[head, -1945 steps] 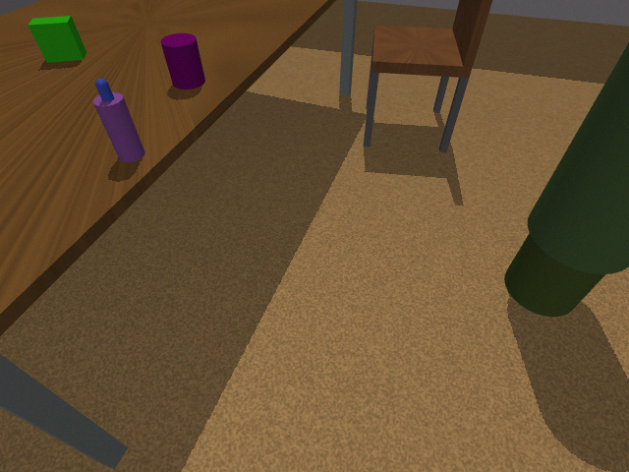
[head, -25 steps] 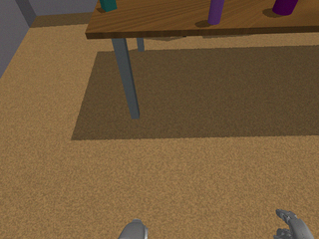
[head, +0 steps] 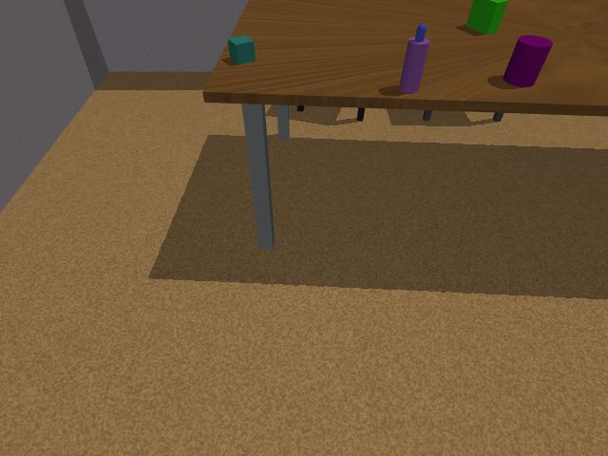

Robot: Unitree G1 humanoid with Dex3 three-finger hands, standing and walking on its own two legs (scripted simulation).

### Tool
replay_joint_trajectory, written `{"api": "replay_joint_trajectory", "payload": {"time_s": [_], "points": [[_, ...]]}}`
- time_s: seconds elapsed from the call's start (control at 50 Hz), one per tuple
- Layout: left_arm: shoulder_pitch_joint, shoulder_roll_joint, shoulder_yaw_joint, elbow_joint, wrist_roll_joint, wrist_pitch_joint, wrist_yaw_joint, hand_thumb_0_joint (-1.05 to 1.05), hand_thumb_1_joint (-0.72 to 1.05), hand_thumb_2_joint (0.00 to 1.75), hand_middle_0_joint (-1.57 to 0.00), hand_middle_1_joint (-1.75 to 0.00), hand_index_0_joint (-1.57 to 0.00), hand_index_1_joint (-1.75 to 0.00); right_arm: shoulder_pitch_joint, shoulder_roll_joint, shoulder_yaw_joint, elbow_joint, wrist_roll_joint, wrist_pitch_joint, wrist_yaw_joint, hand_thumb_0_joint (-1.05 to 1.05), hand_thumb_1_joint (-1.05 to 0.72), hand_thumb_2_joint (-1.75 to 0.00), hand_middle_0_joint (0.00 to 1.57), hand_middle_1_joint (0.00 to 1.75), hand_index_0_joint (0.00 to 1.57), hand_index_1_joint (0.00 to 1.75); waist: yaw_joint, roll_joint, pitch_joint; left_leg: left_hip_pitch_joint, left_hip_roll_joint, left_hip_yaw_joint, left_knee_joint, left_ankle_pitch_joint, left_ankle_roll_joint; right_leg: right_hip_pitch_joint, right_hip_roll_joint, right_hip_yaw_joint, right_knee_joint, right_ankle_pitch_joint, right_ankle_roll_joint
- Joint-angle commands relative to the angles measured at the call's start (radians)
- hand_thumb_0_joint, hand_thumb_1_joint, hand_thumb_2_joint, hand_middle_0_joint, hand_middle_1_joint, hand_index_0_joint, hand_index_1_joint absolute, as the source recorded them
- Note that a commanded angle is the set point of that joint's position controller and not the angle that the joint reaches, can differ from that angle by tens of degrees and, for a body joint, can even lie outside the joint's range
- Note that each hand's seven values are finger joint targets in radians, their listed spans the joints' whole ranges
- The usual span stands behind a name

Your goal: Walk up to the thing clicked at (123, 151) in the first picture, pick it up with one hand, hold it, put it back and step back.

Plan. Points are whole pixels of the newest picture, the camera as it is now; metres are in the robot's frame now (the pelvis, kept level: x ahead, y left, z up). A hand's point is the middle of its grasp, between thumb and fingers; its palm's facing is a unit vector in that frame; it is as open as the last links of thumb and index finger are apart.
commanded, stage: step back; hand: right
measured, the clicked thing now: (415, 58) +1.08 -0.27 +0.07
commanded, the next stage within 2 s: stand in 0.70 s
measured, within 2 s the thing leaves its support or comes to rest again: neither
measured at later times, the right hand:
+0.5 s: hand out of the picture +0.11 -0.21 -0.15, palm faces -0.05 +0.93 -0.36, open 7.4 cm
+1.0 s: hand out of the picture +0.14 -0.22 -0.13, palm faces -0.01 +0.94 -0.34, open 7.4 cm
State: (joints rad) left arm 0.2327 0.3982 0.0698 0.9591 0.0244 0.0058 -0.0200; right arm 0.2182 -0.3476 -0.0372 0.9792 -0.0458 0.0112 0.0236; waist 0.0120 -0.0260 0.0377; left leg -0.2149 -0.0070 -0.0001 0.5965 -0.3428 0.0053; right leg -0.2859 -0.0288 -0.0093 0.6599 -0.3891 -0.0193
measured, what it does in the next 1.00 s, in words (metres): steps on the spot: left foot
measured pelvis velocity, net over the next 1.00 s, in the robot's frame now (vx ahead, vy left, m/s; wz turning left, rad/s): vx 0.03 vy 0.03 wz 0.00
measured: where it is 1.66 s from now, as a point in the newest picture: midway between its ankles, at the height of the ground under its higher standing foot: outside the picture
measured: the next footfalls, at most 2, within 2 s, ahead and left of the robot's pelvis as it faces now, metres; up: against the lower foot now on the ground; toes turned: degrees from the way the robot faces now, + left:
left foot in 0.28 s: +0.08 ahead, +0.16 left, +0.00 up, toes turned +1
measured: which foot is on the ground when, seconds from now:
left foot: down 0.00-0.04, up 0.06-0.26, down 0.28-1.00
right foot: down 0.00-1.00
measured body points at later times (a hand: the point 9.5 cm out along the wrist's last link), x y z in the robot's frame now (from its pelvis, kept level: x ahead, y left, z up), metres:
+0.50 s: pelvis +0.03 +0.04 +0.00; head +0.05 +0.05 +0.45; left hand +0.10 +0.37 -0.13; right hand +0.11 -0.26 -0.12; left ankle +0.04 +0.16 -0.73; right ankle +0.03 -0.10 -0.73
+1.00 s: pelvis +0.03 +0.03 +0.02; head +0.04 +0.03 +0.47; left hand +0.13 +0.33 -0.11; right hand +0.14 -0.27 -0.11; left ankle +0.04 +0.16 -0.73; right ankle +0.03 -0.10 -0.73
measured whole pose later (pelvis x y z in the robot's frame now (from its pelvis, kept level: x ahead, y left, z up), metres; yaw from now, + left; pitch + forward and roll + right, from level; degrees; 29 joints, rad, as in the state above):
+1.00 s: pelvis +0.03 +0.03 +0.02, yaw +0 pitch -3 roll +0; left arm 0.06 0.34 0.00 1.10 0.01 -0.02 -0.01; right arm 0.06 -0.35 -0.01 1.11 -0.01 -0.01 0.01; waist 0.00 0.00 0.07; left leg -0.12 0.02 0.02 0.37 -0.19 -0.01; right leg -0.11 -0.02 -0.01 0.36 -0.20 0.02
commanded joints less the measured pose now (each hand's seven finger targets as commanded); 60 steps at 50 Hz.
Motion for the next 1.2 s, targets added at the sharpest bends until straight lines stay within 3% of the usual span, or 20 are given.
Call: {"api": "replay_joint_trajectory", "payload": {"time_s": [0.0, 0.02, 0.04, 0.06, 0.12, 0.16, 0.2, 0.26, 0.28, 0.3, 0.32, 0.34, 0.4, 0.46, 0.48, 0.52, 0.58, 0.7, 1.08, 1.18], "points": [[0.035, 0.196, 0.058, -0.018, 0.015, -0.06, 0.036, 0.0, 0.9, 0.9, -0.2, -0.3, -0.2, -0.3, -0.105, -0.185, -0.046, -0.104, 0.02, -0.013, -0.015, 0.0, -0.9, -0.9, 0.2, 0.3, 0.2, 0.3, 0.047, 0.043, -0.014, -0.232, 0.089, -0.099, 0.007, -0.103, 0.066, 0.276, -0.008, 0.098, -0.284, 0.038, -0.025], [0.059, 0.257, 0.074, -0.018, 0.028, -0.072, 0.043, 0.0, 0.9, 0.9, -0.2, -0.3, -0.2, -0.3, -0.091, -0.141, -0.034, -0.121, 0.026, -0.015, -0.015, 0.0, -0.9, -0.9, 0.2, 0.3, 0.2, 0.3, 0.053, -0.121, -0.009, -0.39, -0.023, -0.054, 0.206, -0.154, 0.02, 0.324, -0.208, 0.437, -0.398, -0.087, -0.092], [0.008, 0.321, 0.084, -0.037, 0.023, -0.073, 0.042, 0.0, 0.9, 0.9, -0.2, -0.3, -0.2, -0.3, -0.099, -0.194, -0.049, -0.113, 0.014, -0.013, -0.027, 0.0, -0.9, -0.9, 0.2, 0.3, 0.2, 0.3, 0.06, -0.08, 0.033, -0.352, -0.004, -0.101, 0.297, -0.252, 0.013, 0.137, -0.366, 0.578, -0.451, -0.28, -0.199], [-0.079, 0.326, 0.084, -0.063, 0.021, -0.072, 0.041, 0.0, 0.9, 0.9, -0.2, -0.3, -0.2, -0.3, -0.064, -0.243, -0.066, -0.091, 0.012, -0.016, -0.027, 0.0, -0.9, -0.9, 0.2, 0.3, 0.2, 0.3, 0.02, -0.06, 0.085, -0.287, 0.053, -0.137, 0.336, -0.219, 0.015, 0.005, -0.408, 0.598, -0.457, -0.344, -0.251], [-0.083, 0.251, 0.062, -0.059, 0.018, -0.082, 0.036, 0.0, 0.9, 0.9, -0.2, -0.3, -0.2, -0.3, -0.05, -0.224, -0.067, -0.071, 0.021, -0.026, -0.01, 0.0, -0.9, -0.9, 0.2, 0.3, 0.2, 0.3, 0.008, -0.029, 0.057, -0.227, 0.046, -0.126, 0.259, -0.137, 0.014, 0.018, -0.267, 0.35, -0.41, -0.206, -0.175], [-0.074, 0.253, 0.061, -0.043, 0.019, -0.081, 0.032, 0.0, 0.9, 0.9, -0.2, -0.3, -0.2, -0.3, -0.038, -0.206, -0.064, -0.066, 0.016, -0.027, -0.004, 0.0, -0.9, -0.9, 0.2, 0.3, 0.2, 0.3, 0.018, -0.074, 0.028, -0.188, 0.04, -0.077, 0.199, -0.118, 0.005, 0.017, -0.231, 0.286, -0.388, -0.162, -0.158], [-0.135, 0.261, 0.059, -0.058, 0.017, -0.075, 0.028, 0.0, 0.9, 0.9, -0.2, -0.3, -0.2, -0.3, -0.003, -0.203, -0.063, -0.058, 0.018, -0.03, -0.002, 0.0, -0.9, -0.9, 0.2, 0.3, 0.2, 0.3, -0.01, -0.126, 0.011, -0.1, 0.056, -0.026, 0.076, -0.076, -0.003, -0.022, -0.229, 0.225, -0.352, -0.09, -0.149], [-0.132, 0.187, 0.023, -0.06, 0.003, -0.049, 0.021, 0.0, 0.9, 0.9, -0.2, -0.3, -0.2, -0.3, 0.031, -0.199, -0.074, -0.02, 0.011, -0.046, -0.019, 0.0, -0.9, -0.9, 0.2, 0.3, 0.2, 0.3, -0.041, -0.041, -0.024, 0.1, 0.002, -0.003, -0.159, 0.089, -0.001, -0.104, -0.124, 0.083, -0.138, 0.066, -0.081], [-0.106, 0.14, 0.009, -0.059, -0.001, -0.042, 0.018, 0.0, 0.9, 0.9, -0.2, -0.3, -0.2, -0.3, 0.031, -0.235, -0.083, -0.021, -0.001, -0.053, -0.028, 0.0, -0.9, -0.9, 0.2, 0.3, 0.2, 0.3, -0.04, 0.071, -0.044, 0.141, 0.106, -0.17, -0.231, 0.045, 0.027, -0.161, -0.072, 0.034, -0.003, 0.112, -0.053], [-0.082, 0.096, -0.001, -0.06, -0.018, -0.034, 0.018, 0.0, 0.9, 0.9, -0.2, -0.3, -0.2, -0.3, -0.01, -0.279, -0.082, -0.041, -0.003, -0.063, -0.034, 0.0, -0.9, -0.9, 0.2, 0.3, 0.2, 0.3, -0.009, 0.199, -0.048, 0.122, 0.281, -0.435, -0.333, -0.031, 0.092, -0.219, 0.017, -0.016, 0.097, -0.022, -0.003], [-0.083, 0.177, 0.021, -0.03, -0.014, -0.023, 0.025, 0.0, 0.9, 0.9, -0.2, -0.3, -0.2, -0.3, -0.052, -0.343, -0.088, -0.054, 0.004, -0.062, -0.032, 0.0, -0.9, -0.9, 0.2, 0.3, 0.2, 0.3, -0.02, 0.169, -0.024, -0.032, 0.345, -0.486, -0.339, -0.158, 0.196, -0.127, -0.013, 0.043, 0.15, -0.163, 0.001], [-0.085, 0.194, 0.024, -0.02, -0.014, -0.023, 0.023, 0.0, 0.9, 0.9, -0.2, -0.3, -0.2, -0.3, -0.1, -0.337, -0.087, -0.055, 0.007, -0.058, -0.033, 0.0, -0.9, -0.9, 0.2, 0.3, 0.2, 0.3, -0.003, 0.138, 0.009, -0.117, 0.345, -0.459, -0.331, -0.142, 0.221, -0.055, -0.025, 0.036, 0.148, -0.156, 0.0], [-0.049, 0.161, 0.02, 0.003, -0.018, -0.037, 0.023, 0.0, 0.9, 0.9, -0.2, -0.3, -0.2, -0.3, -0.121, -0.271, -0.062, -0.051, 0.008, -0.06, -0.036, 0.0, -0.9, -0.9, 0.2, 0.3, 0.2, 0.3, 0.025, 0.172, -0.025, -0.004, 0.232, -0.234, -0.194, 0.258, 0.132, -0.017, -0.019, 0.013, -0.049, -0.018, -0.012], [-0.039, 0.174, 0.027, 0.024, -0.013, -0.049, 0.035, 0.0, 0.9, 0.9, -0.2, -0.3, -0.2, -0.3, -0.121, -0.238, -0.05, -0.039, 0.036, -0.05, -0.038, 0.0, -0.9, -0.9, 0.2, 0.3, 0.2, 0.3, 0.028, 0.154, -0.108, -0.006, 0.157, -0.105, -0.04, 0.588, 0.055, 0.178, -0.031, 0.03, -0.196, 0.341, -0.022], [-0.029, 0.196, 0.03, 0.029, -0.01, -0.05, 0.04, 0.0, 0.9, 0.9, -0.2, -0.3, -0.2, -0.3, -0.122, -0.218, -0.045, -0.047, 0.044, -0.048, -0.042, 0.0, -0.9, -0.9, 0.2, 0.3, 0.2, 0.3, 0.026, 0.106, -0.136, -0.048, 0.124, -0.08, 0.003, 0.543, 0.035, 0.234, -0.063, 0.081, -0.161, 0.473, -0.041], [-0.113, 0.235, 0.027, 0.004, -0.01, -0.048, 0.035, 0.0, 0.9, 0.9, -0.2, -0.3, -0.2, -0.3, -0.083, -0.187, -0.037, -0.026, 0.043, -0.041, -0.045, 0.0, -0.9, -0.9, 0.2, 0.3, 0.2, 0.3, -0.014, 0.006, -0.131, -0.027, 0.09, -0.068, -0.043, 0.286, 0.017, 0.161, -0.146, 0.177, -0.17, 0.368, -0.088], [-0.158, 0.18, 0.009, -0.005, -0.015, -0.036, 0.033, 0.0, 0.9, 0.9, -0.2, -0.3, -0.2, -0.3, -0.124, -0.243, -0.049, -0.003, 0.034, -0.053, -0.045, 0.0, -0.9, -0.9, 0.2, 0.3, 0.2, 0.3, -0.001, 0.057, -0.101, 0.022, 0.161, -0.141, -0.15, 0.427, 0.054, 0.119, -0.062, 0.049, -0.116, 0.383, -0.028], [-0.15, 0.159, -0.012, 0.051, -0.031, -0.042, 0.03, 0.0, 0.9, 0.9, -0.2, -0.3, -0.2, -0.3, -0.134, -0.227, -0.031, 0.027, 0.039, -0.06, -0.039, 0.0, -0.9, -0.9, 0.2, 0.3, 0.2, 0.3, -0.005, 0.03, -0.105, 0.085, 0.144, -0.1, -0.164, 0.549, 0.037, 0.184, -0.094, 0.082, -0.201, 0.538, -0.012], [-0.215, 0.171, -0.027, 0.116, -0.014, -0.047, 0.023, 0.0, 0.9, 0.9, -0.2, -0.3, -0.2, -0.3, -0.196, -0.208, -0.018, 0.094, 0.036, -0.047, -0.019, 0.0, -0.9, -0.9, 0.2, 0.3, 0.2, 0.3, -0.018, 0.035, -0.05, 0.095, 0.135, -0.082, -0.353, 0.154, 0.006, 0.165, -0.097, 0.093, -0.395, 0.219, 0.005], [-0.198, 0.164, -0.031, 0.126, -0.018, -0.051, 0.02, 0.0, 0.9, 0.9, -0.2, -0.3, -0.2, -0.3, -0.194, -0.208, -0.014, 0.101, 0.036, -0.052, -0.019, 0.0, -0.9, -0.9, 0.2, 0.3, 0.2, 0.3, -0.014, 0.034, -0.068, 0.105, 0.137, -0.084, -0.341, 0.215, 0.007, 0.18, -0.104, 0.097, -0.4, 0.268, 0.005]]}}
